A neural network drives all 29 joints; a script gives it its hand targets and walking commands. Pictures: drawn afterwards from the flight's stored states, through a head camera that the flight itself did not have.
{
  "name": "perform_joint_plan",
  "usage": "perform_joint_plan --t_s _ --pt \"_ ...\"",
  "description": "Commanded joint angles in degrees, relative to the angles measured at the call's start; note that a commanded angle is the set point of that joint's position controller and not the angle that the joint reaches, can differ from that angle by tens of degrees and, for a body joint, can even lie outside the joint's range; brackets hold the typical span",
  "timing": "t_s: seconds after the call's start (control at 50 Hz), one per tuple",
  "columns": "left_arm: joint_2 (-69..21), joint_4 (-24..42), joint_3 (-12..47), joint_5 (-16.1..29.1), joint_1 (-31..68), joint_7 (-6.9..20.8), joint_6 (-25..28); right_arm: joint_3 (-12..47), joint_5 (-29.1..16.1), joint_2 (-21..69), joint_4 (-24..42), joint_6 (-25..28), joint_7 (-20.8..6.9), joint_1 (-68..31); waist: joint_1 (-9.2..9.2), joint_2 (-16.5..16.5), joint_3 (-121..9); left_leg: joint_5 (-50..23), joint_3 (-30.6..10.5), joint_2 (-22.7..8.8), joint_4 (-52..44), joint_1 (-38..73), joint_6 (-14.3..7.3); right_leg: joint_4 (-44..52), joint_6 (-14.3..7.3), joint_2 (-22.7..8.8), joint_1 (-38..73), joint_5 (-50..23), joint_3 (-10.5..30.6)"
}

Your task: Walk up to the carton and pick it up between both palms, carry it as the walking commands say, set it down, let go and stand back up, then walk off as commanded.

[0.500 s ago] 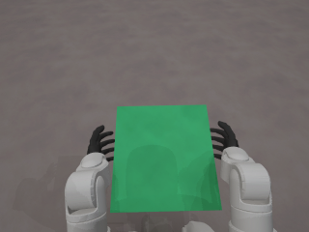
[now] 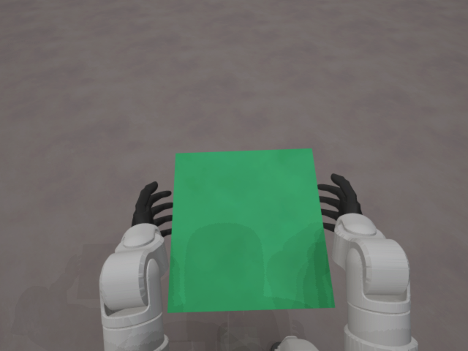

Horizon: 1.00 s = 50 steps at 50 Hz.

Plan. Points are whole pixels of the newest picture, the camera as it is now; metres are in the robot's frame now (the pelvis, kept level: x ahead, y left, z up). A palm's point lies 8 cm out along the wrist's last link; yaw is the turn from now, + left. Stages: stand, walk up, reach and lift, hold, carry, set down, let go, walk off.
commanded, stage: carry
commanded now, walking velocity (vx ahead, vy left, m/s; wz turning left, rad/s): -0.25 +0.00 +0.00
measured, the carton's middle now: (245, 234) +0.31 -0.01 +0.01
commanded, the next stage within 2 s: none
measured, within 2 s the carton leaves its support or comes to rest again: neither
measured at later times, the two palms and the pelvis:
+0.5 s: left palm out of the picture +0.10 +0.14 +0.11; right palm out of the picture +0.08 -0.16 +0.11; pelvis -0.17 +0.01 +0.01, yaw -1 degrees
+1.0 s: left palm out of the picture +0.01 +0.19 +0.11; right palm out of the picture +0.03 -0.11 +0.10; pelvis -0.25 +0.03 +0.00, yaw +2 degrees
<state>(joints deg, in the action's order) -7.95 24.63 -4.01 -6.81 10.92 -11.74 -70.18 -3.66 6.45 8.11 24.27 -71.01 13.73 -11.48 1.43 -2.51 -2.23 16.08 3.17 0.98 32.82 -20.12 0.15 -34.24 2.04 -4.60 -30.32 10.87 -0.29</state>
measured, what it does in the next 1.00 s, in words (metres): walks backwards: right foot, then left foot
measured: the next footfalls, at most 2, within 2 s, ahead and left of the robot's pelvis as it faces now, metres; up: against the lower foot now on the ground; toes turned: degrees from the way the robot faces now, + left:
right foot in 0.28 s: -0.09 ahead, -0.11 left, +0.00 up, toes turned -1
left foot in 0.56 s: -0.15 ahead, +0.15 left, +0.00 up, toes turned +6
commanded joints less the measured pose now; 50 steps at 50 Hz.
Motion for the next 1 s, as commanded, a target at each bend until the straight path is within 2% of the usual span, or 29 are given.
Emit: perform_joint_plan --t_s 0.0,0.02,0.06,0.08,0.1,0.14,0.2,0.22,0.24,0.26,0.28,0.3,0.32,0.34,0.36,0.4,0.44,0.48,0.52,0.54,0.56,0.58,0.6,0.64,0.68,0.74,0.78,0.86,0.98 --pt "-56.6 6.46 37.23 22.54 22.84 14.37 0.26 35.99 -23.57 57.92 5.16 0.62 -17.39 -20.28 -1.19 17.51 -15.85 -31.8 -21.9 -25.29 -12.47 7.29 -10.43 -25.07 0.6 4.63 -1.76 21.07 -0.54" --pt "-57.82 6.0 37.81 23.38 23.68 14.84 0.36 35.63 -22.86 58.28 5.86 0.9 -17.44 -20.58 -1.33 11.94 -15.61 -26.65 -16.82 -21.92 -11.35 5.09 -9.84 -31.07 0.22 3.25 -0.45 18.85 2.29" --pt "-59.71 8.43 39.96 25.91 26.65 15.35 0.77 34.47 -22.08 59.19 7.55 1.86 -17.19 -20.92 -1.29 11.98 -14.79 -22.6 -8.93 -16.13 -10.13 5.5 -7.7 -33.53 0.18 3.2 -1.82 14.2 2.14" --pt "-59.63 9.28 40.63 26.55 27.8 15.25 0.76 33.67 -21.77 58.7 8.07 2.05 -16.88 -21.11 -1.3 12.95 -15.31 -22.67 -7.76 -14.68 -9.82 7.37 -6.88 -30.68 0.73 3.81 -1.65 14.19 1.06" --pt "-59.26 9.54 40.88 26.75 27.97 15.11 0.6 33.17 -21.48 58.16 8.13 2.09 -16.59 -20.64 -1.23 13.26 -16.09 -23.04 -7.79 -14.12 -9.36 9.72 -6.55 -26.58 1.17 4.21 -1.16 15.06 -0.14" --pt "-58.6 8.97 40.74 26.69 26.36 14.88 0.14 33.04 -21.23 57.14 8.53 1.98 -16.03 -19.96 -0.81 13.4 -17.72 -23.21 -11.25 -15.42 -9.76 13.02 -7.22 -18.09 1.59 5.32 1.05 17.87 -1.94" --pt "-57.61 5.18 38.92 25.78 21.89 14.9 -0.88 33.2 -20.49 56.25 6.91 1.11 -15.48 -17.69 -0.71 13.87 -20.33 -21.85 -14.98 -17.12 -10.56 14.39 -7.98 -4.04 0.6 5.64 6.87 18.23 -2.27" --pt "-57.63 4.13 38.31 25.45 20.88 15.02 -1.04 33.43 -20.47 56.22 6.16 0.86 -15.44 -17.25 -1.13 13.18 -20.88 -20.62 -14.34 -16.58 -9.92 13.48 -7.02 2.93 0.21 5.5 10.07 14.74 -2.33" --pt "-57.49 3.11 37.64 25.08 20.13 15.24 -1.1 33.55 -20.51 55.98 5.01 0.63 -15.43 -16.9 -1.75 11.79 -21.15 -13.89 -13.29 -15.62 -10.15 9.42 -4.88 11.89 0.0 3.79 15.43 8.14 -1.35" --pt "-57.45 2.24 37.04 24.82 19.99 15.52 -1.1 33.95 -20.51 56.24 4.18 0.57 -15.44 -16.96 -1.69 8.1 -20.24 -5.42 -11.53 -13.02 -9.26 2.84 -2.25 16.98 -0.61 -0.72 21.05 5.51 2.67" --pt "-57.3 2.15 36.84 24.22 20.8 15.7 -0.62 34.97 -20.5 56.75 5.16 0.56 -15.84 -17.84 -2.2 -6.24 -19.44 1.9 -5.79 -5.28 -2.52 -8.43 1.24 19.08 -4.17 -10.15 24.28 6.42 16.3" --pt "-58.79 2.68 36.76 24.31 21.17 15.77 0.07 36.69 -21.87 57.15 9.02 0.65 -16.38 -22.85 -2.88 -15.43 -16.46 9.67 -0.27 -1.63 8.31 -12.32 2.53 19.44 -9.14 -18.1 18.82 -4.51 20.09" --pt "-60.19 3.26 36.17 24.17 20.93 15.96 0.34 38.05 -23.02 59.18 9.42 0.91 -16.49 -25.29 -3.09 -9.09 -14.57 12.06 -1.97 -0.76 19.2 -12.03 2.65 18.24 -10.06 -17.0 16.14 -10.74 15.46" --pt "-59.77 3.77 35.39 23.36 20.06 15.93 0.7 39.6 -24.22 60.07 9.33 0.99 -16.75 -26.43 -2.93 -4.64 -14.42 9.35 -3.39 -0.52 23.94 -10.46 2.42 17.37 -9.02 -14.6 14.54 -7.41 11.26" --pt "-58.98 4.35 34.96 22.39 20.27 15.78 1.07 40.45 -24.9 60.66 8.93 1.07 -17.03 -26.76 -2.72 -4.17 -14.75 6.13 -4.38 -0.71 26.21 -9.97 2.22 17.06 -7.78 -12.28 14.08 -2.43 8.36" --pt "-57.1 5.77 33.85 21.55 21.2 15.44 1.81 41.69 -26.24 61.06 8.92 1.21 -17.15 -27.17 -2.44 -5.96 -15.1 4.12 -4.62 -1.05 22.81 -11.2 2.47 15.07 -6.43 -9.37 17.68 -2.12 6.02" --pt "-55.16 5.83 33.26 21.31 21.35 15.04 1.7 41.13 -26.3 59.61 8.18 0.8 -16.82 -26.78 -2.76 -7.91 -16.37 6.4 -2.23 -0.96 14.69 -9.74 2.78 15.49 -6.84 -9.48 19.63 0.11 7.51" --pt "-53.68 4.1 33.02 20.72 19.74 14.72 1.18 40.36 -25.85 57.85 6.52 0.25 -16.55 -25.27 -2.97 -9.06 -17.61 7.86 -0.45 -0.94 3.78 -6.02 2.09 14.75 -7.53 -9.83 21.37 -2.35 8.89" --pt "-52.55 2.45 32.88 20.46 18.65 14.38 0.9 39.08 -25.08 56.7 4.5 -0.04 -16.42 -22.86 -2.14 -7.36 -19.52 1.14 1.13 -1.32 -11.53 3.19 1.92 11.47 -5.63 -7.82 20.05 -2.71 7.81" --pt "-52.07 1.7 32.77 20.25 18.12 14.26 0.8 38.21 -24.48 56.18 3.62 -0.08 -16.38 -22.08 -2.55 -4.49 -20.78 -0.61 -2.34 -4.39 -12.48 8.98 1.99 9.87 -4.2 -6.46 16.57 -1.74 7.31" --pt "-52.17 1.03 32.9 20.26 17.51 14.1 0.72 37.5 -23.95 55.37 3.08 -0.06 -16.37 -21.55 -2.6 1.25 -20.66 -2.53 -8.49 -9.79 -12.46 11.96 1.32 7.45 -2.33 -4.43 12.48 -2.04 6.07" --pt "-53.14 2.97 34.84 21.46 20.4 14.27 0.4 35.73 -23.29 55.28 2.25 0.17 -16.56 -21.04 -2.34 11.12 -17.67 -2.57 -15.67 -15.64 -14.72 6.99 -1.09 3.81 -0.12 -0.6 9.3 2.36 0.46" --pt "-54.3 3.58 35.65 21.79 23.08 14.4 0.22 35.34 -23.2 56.43 2.21 0.29 -16.76 -22.15 -2.28 11.61 -15.21 2.96 -15.17 -16.22 -17.13 3.86 -2.2 3.3 0.66 0.46 9.71 4.35 -1.38" --pt "-56.45 3.71 36.94 23.21 26.35 14.89 -0.03 33.85 -22.27 57.51 2.54 0.58 -16.73 -23.64 -2.45 10.3 -12.64 11.94 -11.9 -13.83 -18.46 -0.92 -1.34 3.3 0.75 0.28 12.57 3.35 -1.86" --pt "-57.19 3.77 37.8 24.66 27.62 15.16 -0.3 31.98 -21.05 57.26 1.93 0.74 -16.41 -22.76 -2.73 10.92 -12.67 15.75 -8.82 -11.2 -18.08 -3.98 -0.59 3.23 0.83 0.77 15.64 2.03 -2.98" --pt "-57.44 2.39 37.31 24.94 27.68 15.14 -0.7 30.74 -20.13 56.34 1.4 0.53 -16.12 -22.62 -2.99 10.33 -12.89 19.94 -7.41 -9.87 -17.28 -5.0 -0.54 3.98 0.56 1.23 15.85 4.09 -3.26" --pt "-57.22 1.58 36.45 24.63 27.6 15.09 -0.83 30.86 -20.08 56.31 1.5 0.28 -16.06 -23.31 -3.0 6.75 -11.91 19.88 -5.65 -8.21 -14.35 -4.15 -0.42 7.93 0.02 0.2 13.11 7.78 -1.34" --pt "-56.87 0.33 34.93 23.85 26.85 15.01 -0.89 32.12 -20.6 56.82 2.14 -0.03 -15.92 -24.76 -2.5 0.53 -13.41 11.95 -4.26 -5.81 -6.88 1.2 -0.4 14.14 -0.87 -2.59 8.0 14.4 3.35" --pt "-56.54 0.31 33.84 22.48 25.69 14.7 -0.41 33.92 -21.94 57.59 3.01 0.04 -16.2 -26.46 -2.55 2.29 -14.93 14.15 -6.83 -7.41 -10.53 -0.84 -0.68 10.89 -1.01 -0.63 10.9 12.08 1.6"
